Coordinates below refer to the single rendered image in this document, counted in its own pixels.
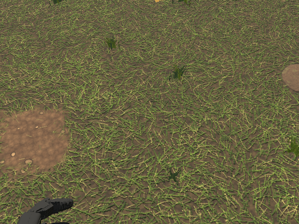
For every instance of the left robot hand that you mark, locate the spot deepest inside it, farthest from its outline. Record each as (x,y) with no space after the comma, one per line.
(44,209)

